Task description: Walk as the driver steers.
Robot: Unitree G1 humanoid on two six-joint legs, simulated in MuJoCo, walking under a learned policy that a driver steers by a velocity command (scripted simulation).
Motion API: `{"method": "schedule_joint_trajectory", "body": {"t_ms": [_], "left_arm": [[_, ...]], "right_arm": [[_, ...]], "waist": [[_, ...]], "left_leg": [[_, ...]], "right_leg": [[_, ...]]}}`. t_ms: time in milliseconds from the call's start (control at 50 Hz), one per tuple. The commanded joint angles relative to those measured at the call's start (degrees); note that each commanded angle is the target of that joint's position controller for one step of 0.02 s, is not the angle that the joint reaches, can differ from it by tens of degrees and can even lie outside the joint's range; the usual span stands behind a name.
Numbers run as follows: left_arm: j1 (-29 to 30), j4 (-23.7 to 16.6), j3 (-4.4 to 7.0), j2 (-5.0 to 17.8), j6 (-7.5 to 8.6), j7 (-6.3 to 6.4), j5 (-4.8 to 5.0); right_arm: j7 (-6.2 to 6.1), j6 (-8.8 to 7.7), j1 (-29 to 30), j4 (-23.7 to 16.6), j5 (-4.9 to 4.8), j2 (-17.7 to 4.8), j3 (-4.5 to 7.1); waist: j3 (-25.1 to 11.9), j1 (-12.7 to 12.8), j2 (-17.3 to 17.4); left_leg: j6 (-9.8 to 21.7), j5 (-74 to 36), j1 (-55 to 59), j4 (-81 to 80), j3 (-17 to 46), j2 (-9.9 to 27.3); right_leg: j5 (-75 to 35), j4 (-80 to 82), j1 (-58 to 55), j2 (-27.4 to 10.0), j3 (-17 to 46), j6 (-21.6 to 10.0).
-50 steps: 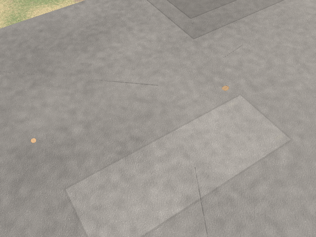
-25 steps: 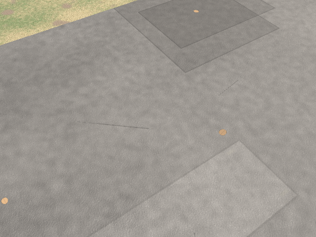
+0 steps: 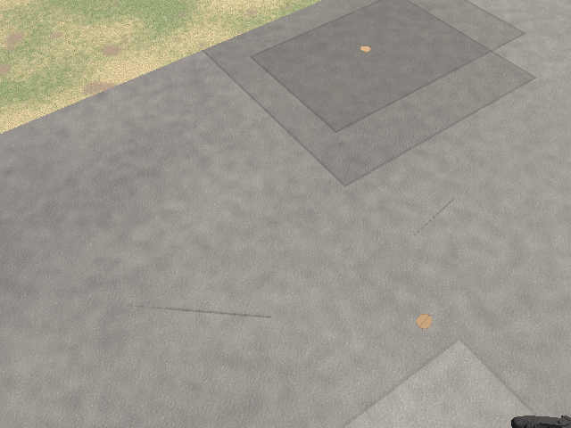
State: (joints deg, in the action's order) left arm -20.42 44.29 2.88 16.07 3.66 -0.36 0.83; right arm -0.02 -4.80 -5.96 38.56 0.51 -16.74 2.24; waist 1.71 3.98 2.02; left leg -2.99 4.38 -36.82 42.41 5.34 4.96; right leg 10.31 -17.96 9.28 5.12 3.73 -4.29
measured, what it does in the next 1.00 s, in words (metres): walks ahead, turning right: left foot, then right foot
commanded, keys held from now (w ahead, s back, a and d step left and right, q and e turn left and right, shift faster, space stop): w+e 1.00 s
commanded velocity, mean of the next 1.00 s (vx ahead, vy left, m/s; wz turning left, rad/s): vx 0.50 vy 0.00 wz -0.56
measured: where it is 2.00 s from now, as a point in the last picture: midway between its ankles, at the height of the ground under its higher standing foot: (433, 326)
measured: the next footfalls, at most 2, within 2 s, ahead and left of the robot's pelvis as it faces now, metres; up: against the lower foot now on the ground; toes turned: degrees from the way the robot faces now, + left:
left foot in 0.18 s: +0.27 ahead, +0.15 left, +0.00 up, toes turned -10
right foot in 0.68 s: +0.47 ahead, -0.19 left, +0.00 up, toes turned -27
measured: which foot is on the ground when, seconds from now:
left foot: up 0.00-0.16, down 0.18-0.68, up 0.70-1.00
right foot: down 0.00-0.18, up 0.20-0.66, down 0.68-1.00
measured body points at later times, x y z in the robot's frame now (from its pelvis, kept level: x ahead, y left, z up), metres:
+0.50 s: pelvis +0.26 +0.03 +0.00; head +0.29 +0.03 +0.44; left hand +0.53 +0.22 -0.09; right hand +0.21 -0.26 -0.12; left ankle +0.23 +0.16 -0.75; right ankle +0.35 -0.16 -0.68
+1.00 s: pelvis +0.50 -0.12 +0.00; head +0.52 -0.15 +0.45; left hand +0.72 +0.08 -0.10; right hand +0.54 -0.45 -0.09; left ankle +0.75 -0.05 -0.69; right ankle +0.44 -0.17 -0.75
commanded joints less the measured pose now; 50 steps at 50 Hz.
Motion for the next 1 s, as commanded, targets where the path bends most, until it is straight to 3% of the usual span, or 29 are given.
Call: {"method": "schedule_joint_trajectory", "body": {"t_ms": [20, 100, 140, 160, 180, 200, 220, 240, 260, 280, 320, 360, 420, 500, 580, 620, 640, 660, 680, 700, 720, 740, 760, 780, 800, 820, 860, 940, 1000], "left_arm": [[0.52, -3.66, 2.99, 10.83, 0.33, 0.90, 0.59], [-1.30, -3.34, 3.20, 10.65, -0.66, 1.30, 0.81], [-0.07, -3.85, 3.10, 9.82, -1.15, 1.37, 0.58], [0.04, -4.28, 2.41, 7.68, -1.14, 1.25, 0.26], [-0.04, -5.58, 1.00, 3.80, -0.92, 1.05, -0.75], [-7.30, -7.86, 0.02, 0.95, -0.17, 0.99, 0.83], [-6.26, -6.46, 1.19, 7.00, -0.15, 1.20, 1.76], [-0.64, -7.02, 2.10, 9.87, -0.49, 1.18, 1.46], [1.96, -7.47, 2.17, 9.31, -0.81, 1.23, 0.86], [3.72, -8.17, 2.33, 8.67, -0.95, 1.03, 0.39], [3.66, -8.79, 2.22, 6.60, -1.65, 0.38, 0.93], [4.94, -9.73, 1.82, 4.78, -2.28, 0.15, 0.79], [8.06, -11.11, 1.36, 3.78, -2.41, -0.22, 0.34], [14.68, -12.58, 0.72, 2.72, -1.71, -1.64, 0.43], [19.81, -15.05, 0.86, 3.29, -1.74, -2.88, 0.66], [18.59, -15.57, 1.73, 4.98, -2.02, -3.12, 0.33], [15.21, -15.05, 2.60, 6.50, -2.29, -3.02, 0.14], [7.25, -13.07, 4.05, 8.71, -2.55, -2.69, 0.23], [-2.95, -10.37, 6.02, 12.32, -3.11, -1.71, 0.46], [-3.20, -10.17, 7.06, 19.33, -3.06, -0.80, 1.11], [-4.43, -12.59, 5.97, 17.20, -1.89, -1.20, 0.72], [-2.95, -11.76, 4.77, 13.18, -0.96, -1.57, 0.16], [-0.48, -11.43, 4.27, 11.66, -0.45, -1.51, 0.24], [3.56, -11.82, 3.70, 10.01, -0.32, -1.39, 0.14], [6.28, -12.55, 3.14, 8.58, -0.21, -1.21, -0.46], [7.59, -12.97, 2.97, 8.37, -0.21, -1.01, -0.84], [7.47, -12.17, 3.07, 8.75, 0.10, -0.49, -0.52], [4.57, -10.13, 3.52, 10.28, -0.25, 0.89, 0.02], [1.84, -8.67, 3.74, 10.84, -0.71, 1.27, 0.36]], "right_arm": [[0.46, -1.11, 4.88, -4.22, -0.56, -2.97, 0.59], [1.23, -2.06, 6.79, -5.15, -1.20, -5.46, 1.67], [1.20, -2.52, 1.99, -4.01, -1.29, -6.64, 2.54], [0.80, -2.76, -3.34, -2.93, -0.81, -8.26, 3.42], [0.25, -2.79, -12.23, -2.16, 0.08, -11.62, 4.38], [0.47, -1.79, -15.93, -0.29, 0.53, -15.96, 5.46], [0.75, -1.55, -15.06, -0.72, -0.33, -10.69, 4.44], [0.54, -1.34, -13.02, -1.03, -0.55, -7.37, 3.52], [0.54, -1.18, -10.31, -1.11, -0.14, -6.15, 2.97], [0.52, -0.99, -8.37, -0.66, 0.01, -4.73, 2.56], [0.31, -1.27, -6.99, 0.06, 0.22, -4.04, 2.43], [0.25, -1.73, -7.15, 1.14, -0.16, -5.06, 2.90], [0.01, -1.72, -7.65, 2.71, -0.12, -7.12, 3.62], [-0.35, -1.01, -8.55, 4.26, -0.52, -8.88, 3.93], [-0.36, 0.07, -11.10, 6.05, -1.68, -11.00, 4.59], [-0.57, 0.77, -10.95, 6.21, -2.20, -12.65, 5.11], [-0.77, 1.18, -10.83, 6.16, -2.48, -13.58, 5.40], [-0.95, 1.59, -10.11, 5.95, -2.77, -13.57, 5.33], [-1.21, 1.44, -10.86, 5.40, -2.03, -11.64, 4.53], [-0.60, 0.53, -15.40, 2.12, 0.99, -3.33, 1.87], [0.09, -1.61, -12.39, 0.82, -0.32, -5.63, 1.52], [0.60, -2.70, -6.23, -0.76, -2.71, -9.65, 2.64], [0.54, -3.36, -4.70, -1.31, -2.70, -8.86, 2.15], [0.07, -3.49, -4.72, -0.56, -1.24, -8.56, 2.19], [-0.08, -3.03, -5.63, -0.15, -0.31, -9.19, 2.62], [0.03, -2.33, -6.41, 0.06, -0.06, -9.20, 2.76], [0.03, -1.25, -6.59, 0.31, 0.40, -7.55, 2.42], [0.19, -0.74, 1.48, -1.62, 0.55, -4.41, 1.16], [0.92, -1.22, 7.37, -2.94, -0.23, -3.86, 0.76]], "waist": [[-0.74, -0.16, -6.20], [-1.31, -0.57, -7.55], [-2.70, -3.71, -8.71], [-6.13, -6.32, -8.05], [-14.22, -9.92, -1.20], [-19.98, -6.42, 17.58], [-15.92, -7.79, 12.17], [-9.47, -9.03, 6.68], [-6.23, -8.04, 3.11], [-3.44, -7.05, 3.15], [-1.73, -5.33, 5.44], [-0.82, -4.93, 4.30], [-0.31, -5.27, 2.37], [1.23, -7.56, 1.41], [2.91, -8.46, 1.52], [1.10, -6.50, 2.83], [-1.46, -4.16, 3.64], [-5.62, 0.63, 2.80], [-10.70, 5.27, -0.03], [-14.21, -0.39, -16.90], [-25.32, 1.99, -14.12], [-17.97, 3.47, -9.06], [-11.67, 1.49, -6.55], [-7.93, -1.24, -3.07], [-6.46, -3.42, -3.91], [-5.82, -4.70, -4.72], [-4.79, -5.37, -4.28], [-1.88, -2.86, -4.91], [-1.05, -0.41, -5.94]], "left_leg": [[-1.01, -8.42, 7.93, -8.44, -2.13, -3.38], [0.53, -4.34, 11.14, -14.28, -0.29, -4.31], [2.63, -1.01, 18.19, -16.98, -1.44, -4.46], [4.58, -0.04, 27.25, -17.81, -0.75, -2.67], [8.33, 3.20, 41.34, -16.91, 8.85, 7.61], [17.21, 15.90, 56.47, -22.33, 34.46, 19.29], [17.01, 26.54, 54.00, -25.05, 38.17, 19.25], [14.70, 24.19, 48.20, -25.39, 28.87, 16.75], [13.46, 16.36, 42.18, -26.13, 21.61, 14.17], [13.12, 10.44, 37.69, -27.39, 16.49, 11.99], [12.62, 4.40, 32.42, -30.21, 9.25, 9.79], [13.58, -0.40, 30.93, -32.16, 4.83, 10.00], [14.16, -6.28, 32.18, -33.26, -0.67, 10.50], [12.24, -8.47, 33.33, -33.32, -8.50, 9.11], [10.61, -12.56, 38.56, -31.35, -11.97, 10.99], [9.45, -28.61, 40.97, -25.44, -14.26, 11.25], [8.84, -38.14, 41.36, -19.24, -15.44, 10.92], [7.54, -42.26, 38.73, -8.68, -17.24, 9.46], [5.34, -33.10, 27.71, 6.35, -17.74, 7.36], [1.58, 20.13, 1.37, 28.00, -16.38, -2.14], [1.42, 30.81, -6.36, 37.97, -1.65, -6.82], [2.40, 25.17, -11.60, 37.97, 0.57, -3.66], [3.26, 20.18, -10.84, 33.28, -0.12, -1.44], [3.01, 17.05, -7.29, 28.28, -0.14, 0.51], [2.71, 15.01, -2.88, 24.83, 0.23, 1.70], [2.19, 13.94, -0.14, 23.17, 0.18, 1.87], [0.56, 12.50, 1.73, 18.72, -1.07, 1.48], [-1.39, -1.57, 3.08, 2.76, -2.00, -0.98], [-1.32, -9.09, 7.75, -7.29, -2.18, -3.74]], "right_leg": [[-6.23, 5.64, 5.53, -12.15, 9.93, -8.42], [-2.16, -0.14, 0.53, -14.33, 16.18, -6.82], [-2.83, -5.04, 0.70, -13.48, 17.63, -5.11], [-3.80, -11.58, 3.15, -10.47, 15.98, -3.31], [3.97, -28.02, 10.03, -6.63, 10.97, -0.98], [24.33, -45.66, 29.55, -0.14, 3.79, 2.07], [22.46, -53.58, 36.54, -4.49, 5.71, 2.92], [17.07, -55.67, 37.97, -6.30, 5.08, 3.24], [12.85, -54.97, 36.09, -8.07, 3.87, 3.75], [10.10, -52.55, 35.13, -9.39, 3.83, 4.10], [7.50, -49.90, 31.46, -11.22, 2.87, 4.43], [5.88, -47.25, 31.87, -11.69, 2.00, 5.07], [0.00, -40.12, 33.37, -12.15, 1.56, 5.78], [-10.23, -27.18, 30.03, -11.10, -1.88, 4.65], [-7.61, -20.23, 28.46, -9.78, -4.93, 2.15], [-2.00, -18.69, 23.59, -6.87, -7.74, -0.16], [0.65, -18.30, 18.23, -4.57, -9.39, -1.57], [-1.46, -15.07, 7.32, -1.95, -10.53, -3.53], [-3.58, -13.91, -9.79, -2.58, -6.19, -5.94], [0.77, -11.28, -29.27, -18.14, 23.08, -14.79], [11.69, -1.06, -34.28, -24.83, 45.80, -20.91], [10.09, 0.99, -30.18, -23.21, 38.37, -17.32], [6.00, 1.02, -22.03, -20.78, 31.02, -15.34], [-0.36, 1.06, -13.77, -18.43, 25.56, -13.59], [-6.54, 1.93, -7.78, -16.70, 21.80, -12.95], [-9.25, 3.16, -4.07, -15.86, 20.48, -13.00], [-14.36, 4.32, 0.70, -14.93, 17.34, -13.51], [-11.56, 4.57, 5.51, -10.96, 11.95, -10.76], [-5.68, 3.73, 6.81, -10.10, 12.45, -8.73]]}}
